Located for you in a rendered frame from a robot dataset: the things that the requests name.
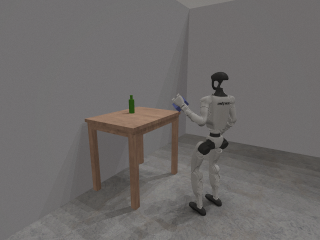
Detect robot right upper arm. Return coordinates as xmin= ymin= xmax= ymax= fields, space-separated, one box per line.
xmin=227 ymin=95 xmax=237 ymax=124

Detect table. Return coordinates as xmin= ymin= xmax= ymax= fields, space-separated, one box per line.
xmin=84 ymin=106 xmax=181 ymax=210

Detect left robot thigh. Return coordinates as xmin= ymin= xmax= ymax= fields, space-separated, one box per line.
xmin=191 ymin=140 xmax=212 ymax=181

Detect robot left forearm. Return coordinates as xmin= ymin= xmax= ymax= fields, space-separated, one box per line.
xmin=180 ymin=103 xmax=204 ymax=124

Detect robot left upper arm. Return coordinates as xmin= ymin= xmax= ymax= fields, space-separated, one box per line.
xmin=198 ymin=95 xmax=213 ymax=127

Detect sponge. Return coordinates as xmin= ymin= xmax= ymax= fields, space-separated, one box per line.
xmin=172 ymin=96 xmax=189 ymax=112

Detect robot left hand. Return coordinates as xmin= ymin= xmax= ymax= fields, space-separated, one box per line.
xmin=172 ymin=94 xmax=185 ymax=107

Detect robot torso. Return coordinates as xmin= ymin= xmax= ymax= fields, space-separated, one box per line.
xmin=206 ymin=93 xmax=231 ymax=150

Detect robot right forearm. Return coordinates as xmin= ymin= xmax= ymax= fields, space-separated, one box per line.
xmin=219 ymin=122 xmax=235 ymax=134

